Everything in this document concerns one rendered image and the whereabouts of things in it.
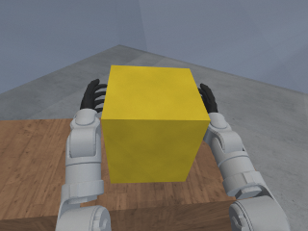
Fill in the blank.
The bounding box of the carton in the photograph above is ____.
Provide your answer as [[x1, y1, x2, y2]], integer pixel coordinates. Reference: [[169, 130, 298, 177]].
[[101, 64, 211, 184]]

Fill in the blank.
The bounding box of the right robot forearm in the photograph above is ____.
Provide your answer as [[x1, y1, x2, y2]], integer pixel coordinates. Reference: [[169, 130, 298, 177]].
[[203, 112, 291, 231]]

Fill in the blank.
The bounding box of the pedestal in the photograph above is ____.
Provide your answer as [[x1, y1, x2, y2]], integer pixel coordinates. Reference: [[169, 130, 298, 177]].
[[0, 117, 256, 231]]

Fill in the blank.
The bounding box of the left robot forearm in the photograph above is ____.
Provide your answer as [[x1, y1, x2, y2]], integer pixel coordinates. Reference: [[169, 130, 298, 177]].
[[55, 108, 104, 231]]

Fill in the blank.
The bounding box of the robot left hand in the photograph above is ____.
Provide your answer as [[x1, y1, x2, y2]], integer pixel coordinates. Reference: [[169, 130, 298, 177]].
[[80, 79, 108, 113]]

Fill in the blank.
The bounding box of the robot left upper arm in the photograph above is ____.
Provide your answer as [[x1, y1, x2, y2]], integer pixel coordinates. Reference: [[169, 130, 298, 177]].
[[56, 205, 112, 231]]

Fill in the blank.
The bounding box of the robot right upper arm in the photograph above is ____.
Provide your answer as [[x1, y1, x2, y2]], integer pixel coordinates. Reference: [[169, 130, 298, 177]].
[[228, 195, 291, 231]]

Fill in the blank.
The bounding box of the robot right hand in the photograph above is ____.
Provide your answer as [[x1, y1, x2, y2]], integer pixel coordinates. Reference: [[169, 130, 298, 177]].
[[197, 83, 218, 114]]

